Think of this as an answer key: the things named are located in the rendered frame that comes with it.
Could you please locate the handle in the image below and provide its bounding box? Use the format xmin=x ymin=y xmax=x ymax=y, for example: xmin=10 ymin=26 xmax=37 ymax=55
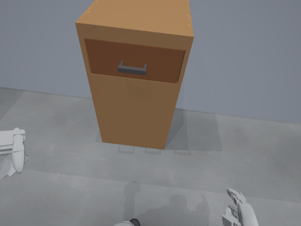
xmin=118 ymin=61 xmax=147 ymax=75

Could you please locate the drawer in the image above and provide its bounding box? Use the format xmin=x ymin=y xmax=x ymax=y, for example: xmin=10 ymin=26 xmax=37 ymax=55
xmin=84 ymin=38 xmax=184 ymax=84

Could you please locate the cabinet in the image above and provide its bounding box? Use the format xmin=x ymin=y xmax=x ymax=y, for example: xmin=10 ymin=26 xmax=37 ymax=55
xmin=75 ymin=0 xmax=194 ymax=150

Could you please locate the robot left hand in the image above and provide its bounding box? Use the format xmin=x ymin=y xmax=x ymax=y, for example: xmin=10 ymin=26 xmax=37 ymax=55
xmin=0 ymin=128 xmax=29 ymax=182

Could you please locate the robot right hand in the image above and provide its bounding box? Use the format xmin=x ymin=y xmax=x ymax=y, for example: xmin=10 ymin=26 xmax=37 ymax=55
xmin=222 ymin=188 xmax=259 ymax=226

